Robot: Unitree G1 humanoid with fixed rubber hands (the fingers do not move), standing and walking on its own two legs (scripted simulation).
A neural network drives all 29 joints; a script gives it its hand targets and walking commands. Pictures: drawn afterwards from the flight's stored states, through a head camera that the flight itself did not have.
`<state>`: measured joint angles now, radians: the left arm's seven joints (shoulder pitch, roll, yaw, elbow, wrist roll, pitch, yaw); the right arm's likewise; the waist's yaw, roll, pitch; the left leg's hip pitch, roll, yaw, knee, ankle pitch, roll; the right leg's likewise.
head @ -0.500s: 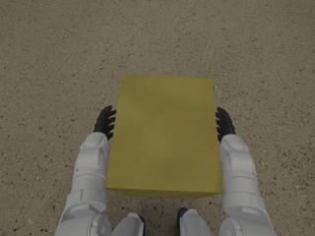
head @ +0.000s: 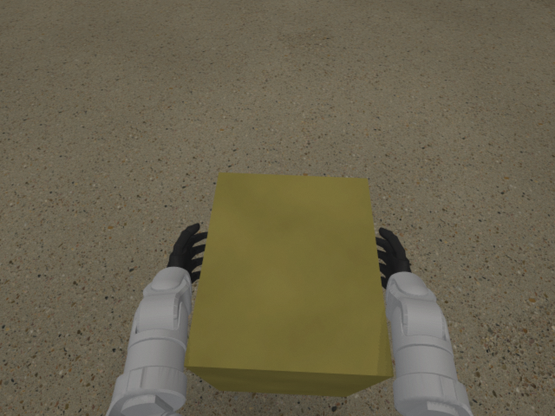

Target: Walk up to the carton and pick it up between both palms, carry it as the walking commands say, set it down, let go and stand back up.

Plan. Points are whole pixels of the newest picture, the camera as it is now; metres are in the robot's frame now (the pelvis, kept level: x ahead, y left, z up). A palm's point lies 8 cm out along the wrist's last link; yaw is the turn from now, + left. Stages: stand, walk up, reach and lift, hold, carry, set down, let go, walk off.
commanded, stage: reach and lift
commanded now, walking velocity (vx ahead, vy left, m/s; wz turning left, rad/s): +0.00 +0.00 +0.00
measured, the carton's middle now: (287, 293) +0.32 +0.00 -0.07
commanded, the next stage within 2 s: hold in 1.48 s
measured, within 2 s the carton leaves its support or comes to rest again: neither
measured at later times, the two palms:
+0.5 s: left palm (165, 271) +0.29 +0.17 +0.05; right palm (403, 275) +0.30 -0.15 +0.05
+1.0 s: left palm (169, 272) +0.29 +0.17 +0.05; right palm (407, 282) +0.29 -0.16 +0.05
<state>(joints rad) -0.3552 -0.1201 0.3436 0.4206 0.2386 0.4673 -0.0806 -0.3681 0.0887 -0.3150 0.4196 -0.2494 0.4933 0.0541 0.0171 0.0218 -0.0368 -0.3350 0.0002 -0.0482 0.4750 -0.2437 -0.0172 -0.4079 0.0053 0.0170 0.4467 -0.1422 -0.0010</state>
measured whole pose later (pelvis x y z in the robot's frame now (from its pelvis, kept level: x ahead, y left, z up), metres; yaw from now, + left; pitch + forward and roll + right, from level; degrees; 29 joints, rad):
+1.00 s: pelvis +0.01 +0.01 +0.01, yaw +0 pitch -7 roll +0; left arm -0.24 -0.13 0.24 0.20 0.23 0.70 -0.04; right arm -0.26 0.09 -0.23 0.20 -0.23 0.73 0.04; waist -0.01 0.02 0.05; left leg -0.02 -0.01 -0.05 0.35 -0.22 0.00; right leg -0.08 -0.01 0.02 0.32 -0.12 0.01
